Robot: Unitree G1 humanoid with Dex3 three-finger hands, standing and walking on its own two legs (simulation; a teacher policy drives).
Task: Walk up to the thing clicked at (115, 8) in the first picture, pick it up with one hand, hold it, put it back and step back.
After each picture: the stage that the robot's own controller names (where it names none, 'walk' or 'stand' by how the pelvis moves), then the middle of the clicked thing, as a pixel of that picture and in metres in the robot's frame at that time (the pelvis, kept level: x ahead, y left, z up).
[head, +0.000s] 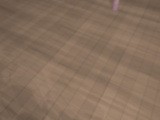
stand; (116, 1) +2.21 -0.57 -0.65
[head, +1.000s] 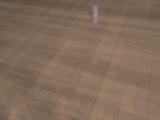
walk; (95, 14) +2.13 -0.07 -0.62
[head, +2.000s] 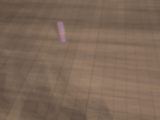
walk; (61, 32) +1.51 +0.29 -0.65
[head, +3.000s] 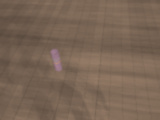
walk; (56, 60) +1.04 +0.26 -0.64
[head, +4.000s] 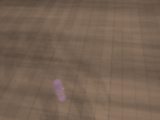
walk; (59, 90) +0.72 +0.25 -0.64
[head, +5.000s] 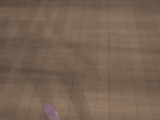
stand; (52, 114) +0.45 +0.27 -0.64
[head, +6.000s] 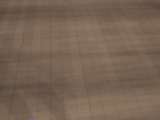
stand; out of the picture +0.40 +0.30 -0.64
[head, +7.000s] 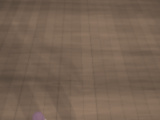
stand; out of the picture +0.40 +0.28 -0.65
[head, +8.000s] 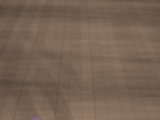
stand; out of the picture +0.41 +0.29 -0.65
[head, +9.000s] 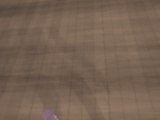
walk; (51, 119) +0.44 +0.32 -0.63
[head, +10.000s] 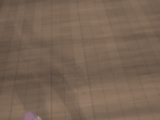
walk; out of the picture +0.36 +0.37 -0.63
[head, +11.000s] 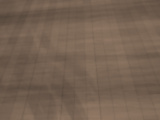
walk; out of the picture +0.38 +0.36 -0.64
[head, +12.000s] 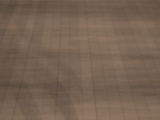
stand; out of the picture +0.33 +0.29 -0.63
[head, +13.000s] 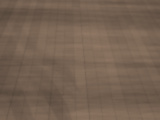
stand; out of the picture +0.31 +0.31 -0.64
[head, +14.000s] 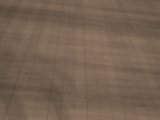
walk; out of the picture +0.38 +0.27 -0.64
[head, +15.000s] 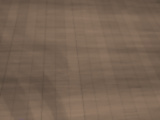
walk; out of the picture +0.32 +0.31 -0.62
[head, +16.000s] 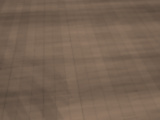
stand; out of the picture +0.35 +0.36 -0.66
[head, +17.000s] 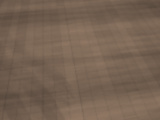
stand; out of the picture +0.33 +0.38 -0.66
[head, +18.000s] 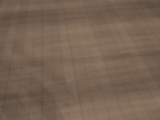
stand; out of the picture +0.32 +0.39 -0.66
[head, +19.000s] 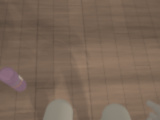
go down; (14, 80) +0.38 +0.37 -0.41
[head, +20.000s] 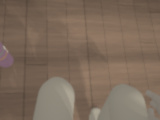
go down; out of the picture +0.41 +0.39 -0.26
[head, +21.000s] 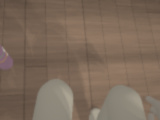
go down; out of the picture +0.41 +0.39 -0.27
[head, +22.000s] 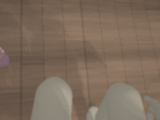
go down; out of the picture +0.41 +0.39 -0.27
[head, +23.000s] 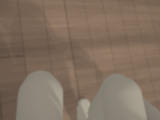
close in; out of the picture +0.39 +0.41 -0.22
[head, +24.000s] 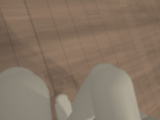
close; out of the picture +0.37 +0.43 -0.16
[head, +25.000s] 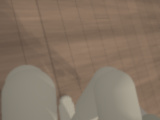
lift; out of the picture +0.34 +0.34 -0.15
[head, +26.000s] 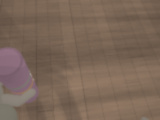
lift; (19, 81) +0.33 +0.19 +0.04
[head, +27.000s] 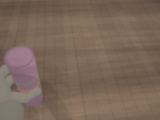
hold; (27, 81) +0.33 +0.18 +0.06
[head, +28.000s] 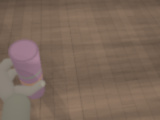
hold; (30, 74) +0.35 +0.17 +0.06
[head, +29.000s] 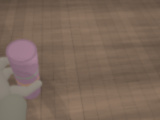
crouch; (27, 74) +0.35 +0.18 +0.07
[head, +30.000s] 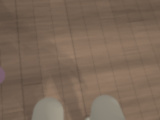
crouch; out of the picture +0.38 +0.30 -0.06
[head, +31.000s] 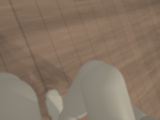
lower; out of the picture +0.39 +0.39 -0.16
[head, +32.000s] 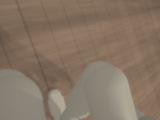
lower; out of the picture +0.38 +0.42 -0.16
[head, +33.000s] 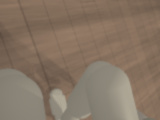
lower; out of the picture +0.39 +0.42 -0.16
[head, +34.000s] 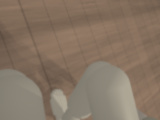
lower; out of the picture +0.38 +0.40 -0.16
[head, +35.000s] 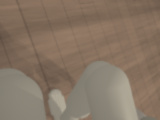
loosen; out of the picture +0.38 +0.42 -0.16
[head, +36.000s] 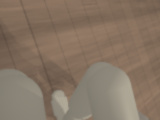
withdraw; out of the picture +0.38 +0.41 -0.16
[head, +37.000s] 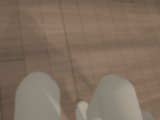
walk; out of the picture +0.40 +0.37 -0.21
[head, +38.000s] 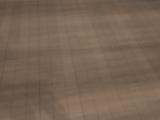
stand; out of the picture +0.35 +0.31 -0.58
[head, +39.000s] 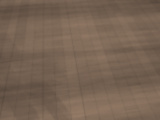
stand; out of the picture +0.37 +0.33 -0.60
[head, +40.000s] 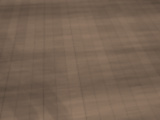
stand; out of the picture +0.36 +0.32 -0.60
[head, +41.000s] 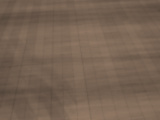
stand; out of the picture +0.37 +0.31 -0.66
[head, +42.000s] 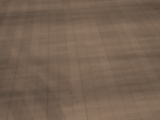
stand; out of the picture +0.34 +0.33 -0.66
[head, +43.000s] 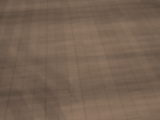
walk; out of the picture +0.34 +0.34 -0.66
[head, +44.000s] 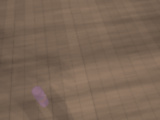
walk; (41, 97) +0.51 +0.31 -0.63
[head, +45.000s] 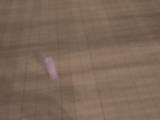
walk; (51, 68) +0.86 +0.32 -0.64
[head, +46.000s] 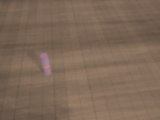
walk; (45, 64) +1.00 +0.33 -0.64
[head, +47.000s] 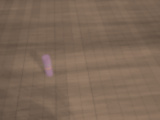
stand; (47, 66) +0.97 +0.30 -0.66
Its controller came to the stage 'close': yes
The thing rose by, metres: 0.72
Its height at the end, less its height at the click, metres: +0.00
